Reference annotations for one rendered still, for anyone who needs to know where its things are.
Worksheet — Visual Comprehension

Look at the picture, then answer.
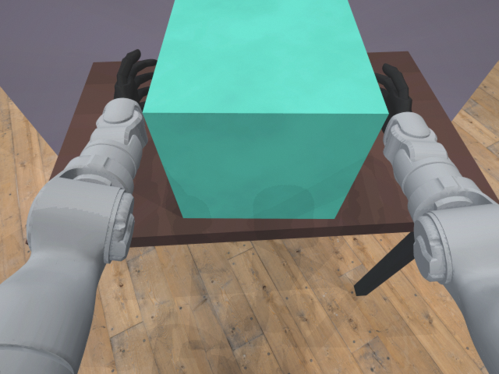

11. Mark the robot right upper arm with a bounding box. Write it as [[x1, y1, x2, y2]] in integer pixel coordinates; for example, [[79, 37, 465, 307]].
[[413, 204, 499, 374]]

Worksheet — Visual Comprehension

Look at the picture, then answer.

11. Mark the carton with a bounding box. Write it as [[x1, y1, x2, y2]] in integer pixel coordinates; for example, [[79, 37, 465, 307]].
[[143, 0, 389, 219]]

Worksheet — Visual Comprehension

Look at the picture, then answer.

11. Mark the right robot hand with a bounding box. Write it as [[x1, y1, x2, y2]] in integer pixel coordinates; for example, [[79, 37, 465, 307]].
[[374, 63, 412, 133]]

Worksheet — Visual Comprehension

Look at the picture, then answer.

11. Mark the robot left upper arm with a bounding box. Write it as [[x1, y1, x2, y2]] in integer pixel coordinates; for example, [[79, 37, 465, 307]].
[[0, 177, 135, 374]]

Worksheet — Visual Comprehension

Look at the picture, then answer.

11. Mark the robot right forearm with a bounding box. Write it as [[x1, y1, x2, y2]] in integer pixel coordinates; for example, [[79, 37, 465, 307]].
[[383, 112, 499, 223]]

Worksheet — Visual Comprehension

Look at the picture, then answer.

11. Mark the left robot hand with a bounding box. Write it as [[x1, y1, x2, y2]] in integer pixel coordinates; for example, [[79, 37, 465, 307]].
[[114, 49, 157, 112]]

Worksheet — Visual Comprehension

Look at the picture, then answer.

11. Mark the table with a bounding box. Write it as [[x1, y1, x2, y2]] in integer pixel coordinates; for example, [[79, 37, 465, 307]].
[[26, 51, 499, 296]]

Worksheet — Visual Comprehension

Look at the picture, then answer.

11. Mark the robot left forearm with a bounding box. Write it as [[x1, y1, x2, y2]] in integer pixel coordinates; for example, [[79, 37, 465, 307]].
[[27, 98, 148, 251]]

